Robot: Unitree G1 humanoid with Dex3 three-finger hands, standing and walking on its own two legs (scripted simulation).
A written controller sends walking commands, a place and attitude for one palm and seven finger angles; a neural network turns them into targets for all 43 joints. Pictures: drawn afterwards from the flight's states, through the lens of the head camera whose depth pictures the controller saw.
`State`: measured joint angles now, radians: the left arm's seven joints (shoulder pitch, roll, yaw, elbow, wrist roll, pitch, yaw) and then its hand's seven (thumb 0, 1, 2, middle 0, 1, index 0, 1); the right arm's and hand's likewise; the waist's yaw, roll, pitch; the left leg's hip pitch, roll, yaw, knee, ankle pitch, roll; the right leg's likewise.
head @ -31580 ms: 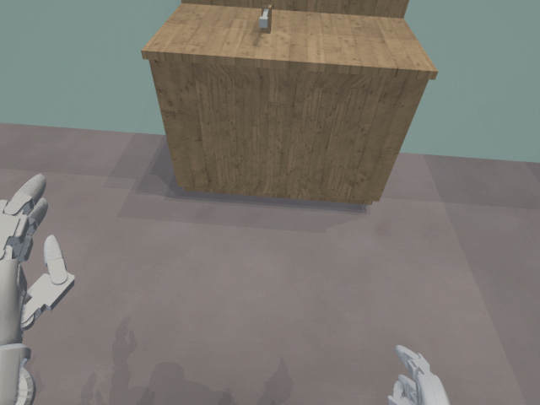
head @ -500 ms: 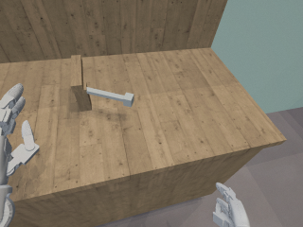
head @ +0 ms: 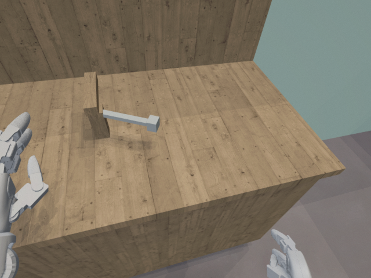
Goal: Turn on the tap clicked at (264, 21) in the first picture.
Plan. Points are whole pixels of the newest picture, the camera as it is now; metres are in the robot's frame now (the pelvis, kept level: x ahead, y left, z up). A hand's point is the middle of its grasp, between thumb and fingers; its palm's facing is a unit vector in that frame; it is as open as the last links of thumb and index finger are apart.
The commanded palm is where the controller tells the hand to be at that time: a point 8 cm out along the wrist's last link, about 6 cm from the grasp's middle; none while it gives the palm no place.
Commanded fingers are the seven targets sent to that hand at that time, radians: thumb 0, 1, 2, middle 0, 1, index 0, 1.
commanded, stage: turn the palm inward beside the body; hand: left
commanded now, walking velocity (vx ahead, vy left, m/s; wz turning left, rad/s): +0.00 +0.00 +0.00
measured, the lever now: (153, 123) +0.44 +0.12 +0.08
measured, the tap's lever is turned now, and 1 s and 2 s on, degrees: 62 62 62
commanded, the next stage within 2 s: none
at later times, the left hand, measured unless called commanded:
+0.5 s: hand (44, 205) +0.18 +0.23 +0.16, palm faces +0.53 -0.79 -0.30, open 7.4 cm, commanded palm +0.14 +0.26 +0.16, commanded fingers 0.00 0.90 0.90 -0.20 -0.30 -0.20 -0.30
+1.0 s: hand (73, 208) +0.19 +0.20 +0.13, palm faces +0.45 -0.86 -0.25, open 7.4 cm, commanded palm +0.14 +0.23 +0.15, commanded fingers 0.00 0.90 0.90 -0.20 -0.30 -0.20 -0.30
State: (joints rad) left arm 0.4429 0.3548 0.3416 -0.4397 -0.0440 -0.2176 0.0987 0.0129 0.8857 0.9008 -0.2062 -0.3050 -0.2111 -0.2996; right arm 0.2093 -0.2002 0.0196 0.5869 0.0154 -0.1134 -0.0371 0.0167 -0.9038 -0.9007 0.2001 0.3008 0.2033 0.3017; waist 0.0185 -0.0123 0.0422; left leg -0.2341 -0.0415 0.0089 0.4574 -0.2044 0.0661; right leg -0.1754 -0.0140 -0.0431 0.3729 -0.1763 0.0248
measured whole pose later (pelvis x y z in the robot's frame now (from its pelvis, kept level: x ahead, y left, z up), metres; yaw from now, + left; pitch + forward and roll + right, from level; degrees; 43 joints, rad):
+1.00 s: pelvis +0.01 -0.07 -0.03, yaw +3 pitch +1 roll +0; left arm 0.41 0.32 0.38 -0.36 -0.25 -0.05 0.01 0.01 0.89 0.90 -0.20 -0.30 -0.21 -0.30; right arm 0.22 -0.28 0.00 0.67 0.04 -0.24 -0.11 0.02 -0.91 -0.90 0.20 0.30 0.20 0.30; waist 0.07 0.06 -0.05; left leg -0.41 0.00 -0.06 0.72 -0.33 -0.03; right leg -0.37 0.03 -0.10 0.72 -0.38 -0.08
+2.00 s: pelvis -0.01 -0.07 -0.03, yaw +4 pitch -1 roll +0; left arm 0.52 0.24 0.23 -0.52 -0.27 0.09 0.13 0.01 0.89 0.90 -0.20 -0.30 -0.20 -0.30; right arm 0.20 -0.25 0.07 0.64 0.04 -0.30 -0.11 0.02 -0.90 -0.90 0.20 0.30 0.20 0.30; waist 0.09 0.07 -0.06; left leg -0.39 -0.01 -0.09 0.71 -0.31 -0.02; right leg -0.34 0.03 -0.12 0.70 -0.35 -0.07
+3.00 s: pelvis +0.00 -0.06 -0.02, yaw +4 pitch +0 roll +0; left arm 0.31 0.26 0.31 -0.23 -0.27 0.01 0.11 0.02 0.89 0.90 -0.19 -0.29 -0.20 -0.28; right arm 0.19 -0.26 0.05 0.68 0.05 -0.29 -0.13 0.02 -0.90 -0.90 0.20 0.30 0.20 0.30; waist 0.07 0.06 -0.04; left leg -0.39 -0.01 -0.09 0.68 -0.30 -0.02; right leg -0.34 0.03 -0.12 0.66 -0.34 -0.07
